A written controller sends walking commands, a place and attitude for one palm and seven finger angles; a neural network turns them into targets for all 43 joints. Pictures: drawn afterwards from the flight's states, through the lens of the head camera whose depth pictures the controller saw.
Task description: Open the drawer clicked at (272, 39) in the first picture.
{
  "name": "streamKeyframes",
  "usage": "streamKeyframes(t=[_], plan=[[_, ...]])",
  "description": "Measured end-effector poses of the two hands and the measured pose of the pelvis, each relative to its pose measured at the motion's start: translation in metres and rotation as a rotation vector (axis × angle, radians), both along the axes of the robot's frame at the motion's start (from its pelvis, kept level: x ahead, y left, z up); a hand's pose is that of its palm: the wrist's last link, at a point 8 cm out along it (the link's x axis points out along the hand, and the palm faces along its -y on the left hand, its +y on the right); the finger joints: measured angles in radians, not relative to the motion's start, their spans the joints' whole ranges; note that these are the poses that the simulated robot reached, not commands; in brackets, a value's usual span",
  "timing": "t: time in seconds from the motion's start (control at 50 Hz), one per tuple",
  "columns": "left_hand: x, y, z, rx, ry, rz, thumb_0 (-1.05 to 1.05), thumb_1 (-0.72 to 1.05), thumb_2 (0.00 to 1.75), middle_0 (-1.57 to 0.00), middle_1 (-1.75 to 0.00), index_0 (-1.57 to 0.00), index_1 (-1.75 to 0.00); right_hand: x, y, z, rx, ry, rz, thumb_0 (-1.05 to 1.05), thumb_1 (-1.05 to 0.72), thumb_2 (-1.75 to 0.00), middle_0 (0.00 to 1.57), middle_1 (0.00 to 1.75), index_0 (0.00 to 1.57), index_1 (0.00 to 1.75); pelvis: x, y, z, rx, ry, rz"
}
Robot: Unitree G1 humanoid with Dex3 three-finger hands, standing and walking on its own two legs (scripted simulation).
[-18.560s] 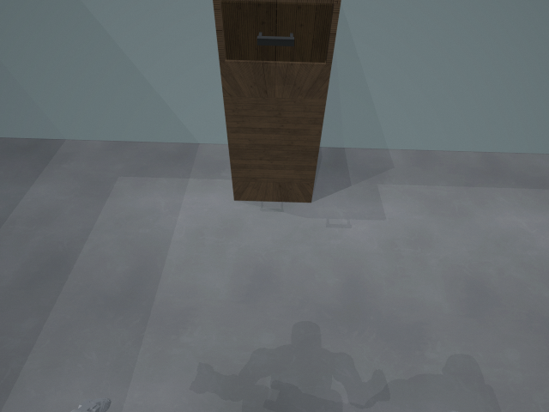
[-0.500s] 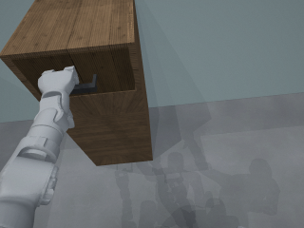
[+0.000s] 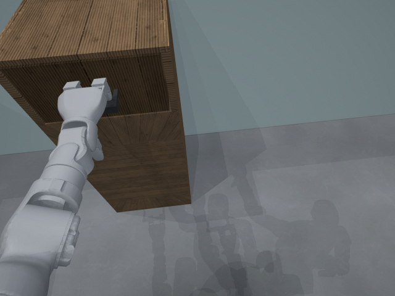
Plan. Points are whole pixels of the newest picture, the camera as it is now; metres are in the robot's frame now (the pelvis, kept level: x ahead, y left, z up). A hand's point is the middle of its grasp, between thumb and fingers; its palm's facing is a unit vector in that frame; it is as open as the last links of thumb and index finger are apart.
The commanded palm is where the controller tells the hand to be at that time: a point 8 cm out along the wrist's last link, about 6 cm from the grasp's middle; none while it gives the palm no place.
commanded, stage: lower the fingers behind the handle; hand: left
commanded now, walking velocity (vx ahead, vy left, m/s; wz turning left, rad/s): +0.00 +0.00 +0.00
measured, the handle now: (94, 102) +0.55 +0.25 +0.06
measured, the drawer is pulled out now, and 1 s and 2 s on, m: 0.00 0.00 0.00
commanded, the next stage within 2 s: lift the fingers back up to retry in 0.80 s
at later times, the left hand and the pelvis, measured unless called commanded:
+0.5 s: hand (92, 121) +0.47 +0.23 +0.07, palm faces +0.02 +0.03 -1.00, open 14.0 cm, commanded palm +0.45 +0.23 +0.09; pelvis -0.01 +0.00 -0.01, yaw +0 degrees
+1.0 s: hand (92, 122) +0.47 +0.23 +0.07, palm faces -0.01 +0.02 -1.00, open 14.2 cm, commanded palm +0.45 +0.23 +0.11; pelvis -0.01 +0.01 -0.01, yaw +0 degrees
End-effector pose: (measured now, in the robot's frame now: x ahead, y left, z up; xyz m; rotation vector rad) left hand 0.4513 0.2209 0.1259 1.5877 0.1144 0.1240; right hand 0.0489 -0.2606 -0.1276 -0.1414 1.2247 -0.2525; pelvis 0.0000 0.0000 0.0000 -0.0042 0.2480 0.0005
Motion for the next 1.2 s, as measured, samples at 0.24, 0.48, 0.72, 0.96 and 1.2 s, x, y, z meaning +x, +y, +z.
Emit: streamKeyframes(t=[0.24, 0.48, 0.72, 0.96, 1.2], plan=[[-0.001, 0.005, 0.002, -0.002, 0.048, -0.053, 0.00, -0.49, 0.30, -0.27, -1.24, -0.26, -1.19, -0.015, -0.007, 0.004, -0.044, 0.016, -0.004, 0.01, -0.90, -0.89, 0.21, 0.30, 0.21, 0.30, -0.002, 0.000, -0.001, 0.000, -0.002, -0.003], [-0.001, 0.005, -0.003, 0.006, -0.014, -0.058, 0.00, -0.49, 0.30, -0.27, -1.30, -0.27, -1.22, -0.019, -0.015, 0.005, -0.068, 0.033, 0.012, 0.01, -0.90, -0.89, 0.20, 0.30, 0.20, 0.30, -0.008, 0.001, -0.007, -0.004, 0.029, 0.004], [0.002, 0.003, 0.000, 0.011, 0.029, -0.033, 0.00, -0.49, 0.30, -0.26, -1.31, -0.27, -1.22, -0.026, -0.003, 0.000, -0.044, 0.017, -0.008, 0.01, -0.90, -0.89, 0.20, 0.30, 0.21, 0.30, -0.013, 0.004, -0.008, -0.004, 0.025, -0.004], [-0.001, 0.005, -0.002, 0.003, 0.014, -0.059, 0.00, -0.49, 0.30, -0.24, -1.30, -0.25, -1.18, -0.034, -0.001, -0.002, -0.040, 0.047, -0.008, 0.01, -0.90, -0.89, 0.20, 0.30, 0.21, 0.30, -0.012, 0.006, -0.010, -0.005, 0.029, -0.006], [-0.001, 0.004, 0.002, -0.025, 0.030, -0.065, 0.00, -0.49, 0.30, -0.27, -1.25, -0.29, -1.19, -0.015, 0.000, 0.003, -0.038, 0.011, -0.010, 0.01, -0.90, -0.89, 0.20, 0.30, 0.20, 0.30, -0.001, 0.007, -0.003, -0.008, 0.002, 0.000]])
